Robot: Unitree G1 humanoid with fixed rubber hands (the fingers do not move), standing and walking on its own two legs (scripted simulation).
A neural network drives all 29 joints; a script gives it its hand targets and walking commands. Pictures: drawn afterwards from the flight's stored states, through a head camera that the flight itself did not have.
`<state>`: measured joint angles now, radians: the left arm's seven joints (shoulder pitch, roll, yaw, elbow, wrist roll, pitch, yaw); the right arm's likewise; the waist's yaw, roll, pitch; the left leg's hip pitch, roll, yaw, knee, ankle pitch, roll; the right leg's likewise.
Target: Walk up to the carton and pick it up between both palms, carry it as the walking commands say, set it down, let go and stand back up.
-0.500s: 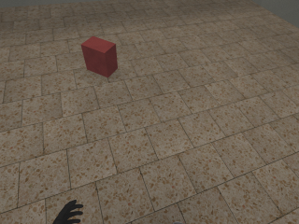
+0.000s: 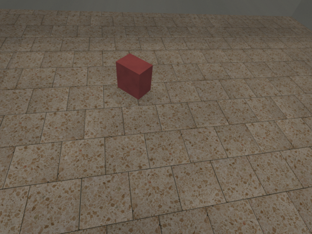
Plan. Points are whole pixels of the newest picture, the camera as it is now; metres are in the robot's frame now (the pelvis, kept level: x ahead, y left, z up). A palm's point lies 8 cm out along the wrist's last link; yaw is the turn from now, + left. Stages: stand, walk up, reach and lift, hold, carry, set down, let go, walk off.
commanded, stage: walk up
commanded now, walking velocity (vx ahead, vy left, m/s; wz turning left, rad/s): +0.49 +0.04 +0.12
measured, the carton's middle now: (134, 76) +1.45 +0.12 -0.62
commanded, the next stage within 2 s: none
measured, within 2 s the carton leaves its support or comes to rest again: neither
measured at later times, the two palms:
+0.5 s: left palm (77, 200) +0.24 +0.21 -0.11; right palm (226, 167) +0.36 -0.26 -0.13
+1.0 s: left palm (87, 118) +0.55 +0.26 -0.13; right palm (214, 158) +0.39 -0.22 -0.11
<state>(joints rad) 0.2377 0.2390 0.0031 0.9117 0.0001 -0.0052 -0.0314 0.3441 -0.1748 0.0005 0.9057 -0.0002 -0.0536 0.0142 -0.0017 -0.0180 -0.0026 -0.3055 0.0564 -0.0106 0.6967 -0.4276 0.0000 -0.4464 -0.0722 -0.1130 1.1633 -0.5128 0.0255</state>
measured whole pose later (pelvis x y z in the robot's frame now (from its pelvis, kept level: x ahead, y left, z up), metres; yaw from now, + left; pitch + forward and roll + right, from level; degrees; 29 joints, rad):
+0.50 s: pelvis +0.23 -0.04 +0.01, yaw +3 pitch -2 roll +1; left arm 0.32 0.22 0.00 0.94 0.00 -0.04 -0.02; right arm 0.09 -0.22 0.00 0.98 0.00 -0.02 0.04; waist 0.00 0.04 0.05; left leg -0.45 0.05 -0.01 1.12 -0.30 -0.03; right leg -0.16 -0.08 -0.15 0.59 -0.39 0.00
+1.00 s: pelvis +0.46 +0.01 +0.01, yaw +3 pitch +2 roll +0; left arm 0.13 0.23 0.00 0.95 0.00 -0.02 -0.04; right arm 0.53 -0.18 0.00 1.00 0.00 -0.06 0.01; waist 0.00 -0.03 0.01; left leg -0.15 0.03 0.04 0.52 -0.42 0.01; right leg -0.61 -0.09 -0.07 0.98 -0.34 0.03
